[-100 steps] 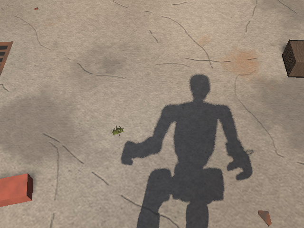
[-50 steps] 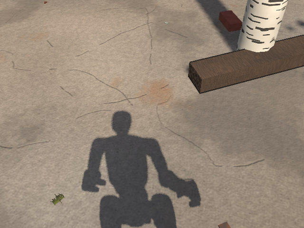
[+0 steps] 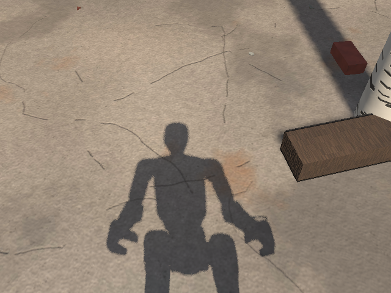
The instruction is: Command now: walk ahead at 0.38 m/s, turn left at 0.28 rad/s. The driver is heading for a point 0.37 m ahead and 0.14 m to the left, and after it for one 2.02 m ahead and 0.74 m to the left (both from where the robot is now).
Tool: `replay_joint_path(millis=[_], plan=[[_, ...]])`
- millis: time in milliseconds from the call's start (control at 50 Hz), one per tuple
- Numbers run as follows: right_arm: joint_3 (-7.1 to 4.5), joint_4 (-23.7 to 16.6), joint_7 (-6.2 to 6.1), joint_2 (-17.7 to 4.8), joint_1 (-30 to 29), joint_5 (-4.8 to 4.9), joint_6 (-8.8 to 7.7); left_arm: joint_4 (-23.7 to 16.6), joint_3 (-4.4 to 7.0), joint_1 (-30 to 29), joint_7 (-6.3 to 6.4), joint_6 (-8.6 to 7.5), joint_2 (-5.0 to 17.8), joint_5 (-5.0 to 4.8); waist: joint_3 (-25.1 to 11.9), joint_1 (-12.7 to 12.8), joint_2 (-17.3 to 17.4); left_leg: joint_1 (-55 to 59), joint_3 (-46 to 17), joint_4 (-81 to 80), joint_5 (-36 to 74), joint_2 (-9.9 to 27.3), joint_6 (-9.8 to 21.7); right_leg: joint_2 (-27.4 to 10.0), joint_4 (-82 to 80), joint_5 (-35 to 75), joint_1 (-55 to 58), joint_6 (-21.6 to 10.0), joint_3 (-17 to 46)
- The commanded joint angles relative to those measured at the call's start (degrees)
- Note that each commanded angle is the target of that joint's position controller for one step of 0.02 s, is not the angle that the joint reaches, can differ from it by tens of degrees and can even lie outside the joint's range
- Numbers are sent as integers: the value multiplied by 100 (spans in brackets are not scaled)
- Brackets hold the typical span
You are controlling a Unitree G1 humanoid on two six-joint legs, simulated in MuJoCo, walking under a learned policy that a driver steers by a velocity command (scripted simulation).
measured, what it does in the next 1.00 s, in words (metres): walks ahead, turning left: left foot, then right foot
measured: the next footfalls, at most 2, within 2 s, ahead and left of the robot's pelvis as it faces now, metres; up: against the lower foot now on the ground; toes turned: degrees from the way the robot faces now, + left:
left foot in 0.28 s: +0.29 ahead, +0.14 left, +0.00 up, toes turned +9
right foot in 0.74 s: +0.32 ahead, -0.08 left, +0.00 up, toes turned +27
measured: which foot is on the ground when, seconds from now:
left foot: up 0.00-0.26, down 0.28-0.74, up 0.76-1.00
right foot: down 0.00-0.30, up 0.32-0.72, down 0.74-1.00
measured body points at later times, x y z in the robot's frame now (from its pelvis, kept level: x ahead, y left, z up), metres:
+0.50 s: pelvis +0.18 +0.05 -0.01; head +0.23 +0.08 +0.44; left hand +0.27 +0.35 -0.13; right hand +0.39 -0.19 -0.09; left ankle +0.25 +0.14 -0.74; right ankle +0.21 -0.12 -0.67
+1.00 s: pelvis +0.28 +0.03 +0.00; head +0.32 +0.02 +0.45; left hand +0.17 +0.30 -0.10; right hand +0.58 -0.09 -0.09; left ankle +0.28 +0.21 -0.67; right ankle +0.29 -0.10 -0.74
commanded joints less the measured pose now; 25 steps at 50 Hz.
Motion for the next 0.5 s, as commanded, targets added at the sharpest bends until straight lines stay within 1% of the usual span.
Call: replay_joint_path(millis=[20,40,60,80,100,120,140,160,200,220,240,260,280,300,320,340,360,380,400,420,440,460,500], plan=[[-98,-239,-79,-274,479,-70,101,-246,119,-472,28,-209,622,67,52,-327,-615,-82,-201,-350,498,177,-207,-1628,-1158,2431,-406,-911,703],[-97,-308,-74,-262,378,-103,86,-216,123,-498,62,-199,675,76,31,-331,-645,-66,-131,-748,856,135,-245,-1536,-1097,2875,-397,-843,405],[-81,-366,-40,-224,239,-117,61,-213,120,-558,102,-172,712,69,-8,-304,-658,59,11,-1270,1299,98,-244,-1395,-1044,3007,-390,-748,112],[-56,-434,9,-162,10,-125,37,-207,116,-568,147,-136,752,53,-31,-207,-642,187,179,-1789,1729,40,-231,-1289,-985,3043,-347,-671,-103],[-25,-531,62,-83,-280,-134,17,-175,117,-466,194,-97,814,36,-64,-60,-589,242,309,-2205,2088,-16,-221,-1294,-918,3054,-207,-639,-191],[-14,-626,115,-56,-473,-132,12,-135,124,-350,235,-50,889,17,-133,46,-543,256,377,-2499,2293,-62,-211,-1377,-840,3062,25,-633,-191],[-23,-711,163,-78,-572,-122,23,-97,137,-272,267,8,960,-6,-199,98,-540,220,395,-2698,2322,-85,-191,-1490,-731,3070,306,-627,-171],[-46,-801,209,-137,-638,-118,41,-67,153,-234,290,74,1015,-37,-240,121,-565,145,394,-2845,2199,-93,-151,-1605,-578,3060,585,-607,-155],[-113,-989,294,-290,-717,-141,78,-44,191,-254,333,211,1100,-119,-267,86,-637,16,420,-3045,1657,-139,-6,-1823,-188,3098,1019,-513,-105],[-153,-1053,332,-371,-669,-162,93,-56,211,-300,362,280,1135,-160,-299,27,-673,61,487,-3113,1318,-211,83,-1890,95,3247,1153,-444,-95],[-208,-1070,361,-470,-477,-181,97,-90,232,-373,402,348,1170,-197,-389,-92,-687,290,597,-3222,1028,-344,180,-1892,531,3543,1197,-360,-113],[-300,-989,367,-610,-10,-178,76,-132,231,-447,438,417,1135,-214,-597,-343,-581,881,709,-3612,1176,-550,324,-1726,1311,3633,1109,-203,-232],[-447,-877,292,-954,513,-197,49,-157,186,-240,444,444,1006,-151,-949,-524,-103,1819,481,-4055,2608,-609,544,-1268,2513,2996,752,108,-405],[-547,-978,148,-1484,681,-214,92,-328,33,71,390,406,597,149,-1458,-295,1130,3311,-1202,-3648,5507,645,1136,-624,4374,-482,-829,500,-460],[-500,-1226,152,-1584,519,-327,76,-436,-70,425,283,341,496,112,-2451,-57,1578,4486,-3552,-4062,5349,1754,2401,279,5928,-3342,-2283,689,545],[-416,-1375,189,-1133,330,-273,112,-334,50,162,211,342,977,-28,-2570,-356,501,4252,-3052,-4267,4265,1444,2154,-147,6191,-2912,-2434,609,1249],[-351,-1427,176,-922,-13,-210,137,-470,52,-241,207,376,965,-128,-1936,-282,159,3639,-2399,-4345,3404,1155,1827,-314,5991,-2401,-2644,550,1156],[-324,-1419,145,-801,-217,-130,191,-425,45,-378,267,437,838,-80,-1393,-152,-309,2934,-1970,-4491,2710,862,1519,-530,5537,-2051,-2650,581,1099],[-297,-1455,103,-735,-389,-103,243,-463,74,-465,332,507,893,-39,-1101,-44,-217,2315,-1760,-4640,2263,663,1383,-633,5069,-1808,-2431,604,1098],[-300,-1507,81,-765,-487,-173,283,-468,80,-423,338,563,861,-36,-1000,75,11,1843,-1618,-4759,2093,456,1300,-575,4828,-1613,-2052,633,1004],[-321,-1557,62,-795,-545,-223,302,-458,67,-340,351,586,781,-27,-979,120,174,1661,-1535,-4805,2110,342,1281,-497,4536,-1513,-1884,684,951],[-340,-1577,28,-823,-531,-237,312,-435,52,-294,372,592,719,-30,-1020,117,260,1621,-1477,-4805,2186,297,1290,-448,4259,-1473,-1792,740,934],[-379,-1578,-56,-895,-432,-208,334,-455,34,-394,424,598,670,-30,-1119,39,300,1708,-1563,-4767,1993,299,1298,-402,3765,-1370,-1784,840,1009]])
Velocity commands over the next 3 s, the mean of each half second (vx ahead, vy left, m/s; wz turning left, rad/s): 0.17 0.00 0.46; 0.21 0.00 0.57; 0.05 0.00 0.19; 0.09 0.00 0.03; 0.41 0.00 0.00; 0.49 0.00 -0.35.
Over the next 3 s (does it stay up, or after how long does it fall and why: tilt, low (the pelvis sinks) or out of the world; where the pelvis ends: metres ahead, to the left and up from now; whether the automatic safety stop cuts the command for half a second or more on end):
stays up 0.82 0.43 -0.01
